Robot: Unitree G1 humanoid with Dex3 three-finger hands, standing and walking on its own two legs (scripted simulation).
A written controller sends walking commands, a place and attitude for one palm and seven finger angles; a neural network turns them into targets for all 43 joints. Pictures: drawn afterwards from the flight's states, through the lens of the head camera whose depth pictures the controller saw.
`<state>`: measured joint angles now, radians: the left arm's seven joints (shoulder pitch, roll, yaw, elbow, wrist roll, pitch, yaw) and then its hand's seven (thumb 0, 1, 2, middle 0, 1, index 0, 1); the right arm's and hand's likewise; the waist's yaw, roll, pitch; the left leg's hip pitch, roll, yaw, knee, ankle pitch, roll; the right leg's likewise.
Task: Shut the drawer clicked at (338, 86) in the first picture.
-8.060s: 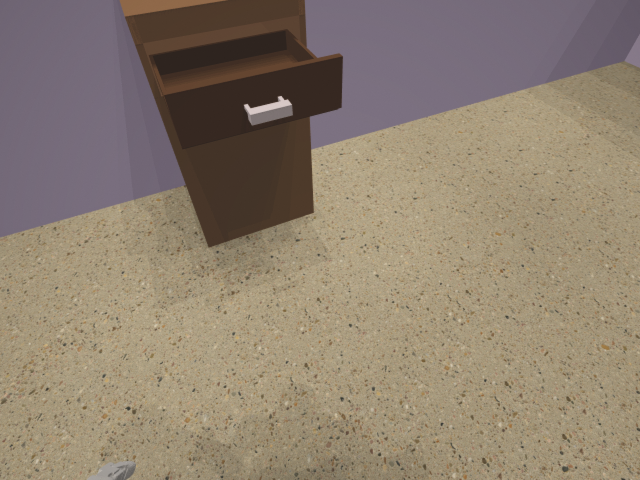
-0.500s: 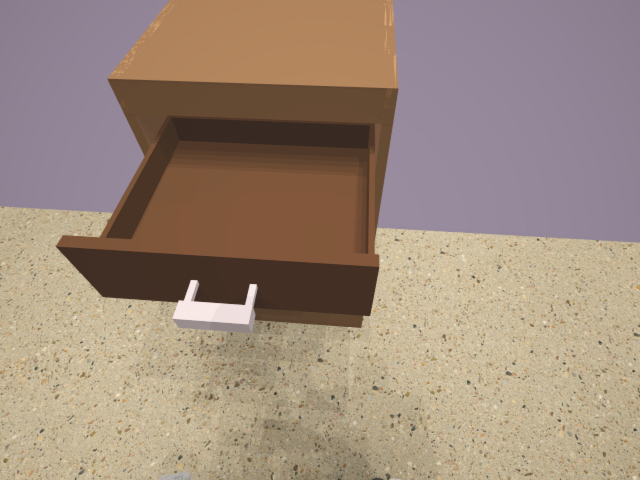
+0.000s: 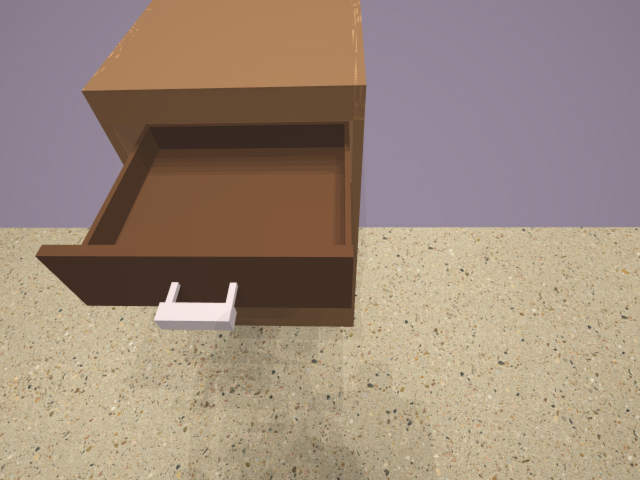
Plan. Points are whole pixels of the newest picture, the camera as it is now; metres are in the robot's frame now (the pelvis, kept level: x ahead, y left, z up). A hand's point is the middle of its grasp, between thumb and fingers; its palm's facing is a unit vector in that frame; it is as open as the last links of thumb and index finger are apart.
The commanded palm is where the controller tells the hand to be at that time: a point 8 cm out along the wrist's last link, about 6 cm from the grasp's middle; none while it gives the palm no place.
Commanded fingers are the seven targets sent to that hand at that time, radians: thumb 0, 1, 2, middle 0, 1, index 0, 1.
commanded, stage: come to a stop and stand still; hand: left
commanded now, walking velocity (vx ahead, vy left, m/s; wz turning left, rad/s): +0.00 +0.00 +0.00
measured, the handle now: (200, 302) +0.35 +0.20 -0.01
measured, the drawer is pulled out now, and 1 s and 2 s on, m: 0.30 0.30 0.30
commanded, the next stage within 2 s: look again from close up in 1.64 s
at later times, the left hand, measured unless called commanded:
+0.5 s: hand out of the picture +0.06 +0.17 -0.17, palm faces +0.05 -0.97 -0.22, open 7.3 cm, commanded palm none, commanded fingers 0.00 0.90 0.90 -0.20 -0.30 -0.20 -0.30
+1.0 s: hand out of the picture +0.05 +0.21 -0.17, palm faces +0.02 -0.98 -0.20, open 7.4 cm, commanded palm none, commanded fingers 0.00 0.90 0.90 -0.20 -0.30 -0.20 -0.30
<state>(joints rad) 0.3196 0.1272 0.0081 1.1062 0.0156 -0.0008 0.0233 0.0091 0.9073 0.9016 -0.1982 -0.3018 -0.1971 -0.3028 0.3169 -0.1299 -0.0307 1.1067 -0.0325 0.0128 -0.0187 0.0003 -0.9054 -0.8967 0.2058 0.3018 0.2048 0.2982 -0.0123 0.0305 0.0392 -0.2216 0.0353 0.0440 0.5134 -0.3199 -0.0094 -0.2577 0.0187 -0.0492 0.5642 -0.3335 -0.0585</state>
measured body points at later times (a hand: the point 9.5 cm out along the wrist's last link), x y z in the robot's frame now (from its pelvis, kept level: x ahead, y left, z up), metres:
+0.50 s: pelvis +0.04 -0.01 +0.00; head +0.08 +0.00 +0.45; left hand +0.06 +0.22 -0.16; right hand +0.13 -0.23 -0.15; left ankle -0.01 +0.09 -0.73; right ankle -0.02 -0.07 -0.73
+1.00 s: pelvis +0.04 +0.04 +0.00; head +0.06 +0.05 +0.45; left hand +0.05 +0.26 -0.16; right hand +0.03 -0.19 -0.15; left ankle -0.01 +0.09 -0.73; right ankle -0.02 -0.07 -0.73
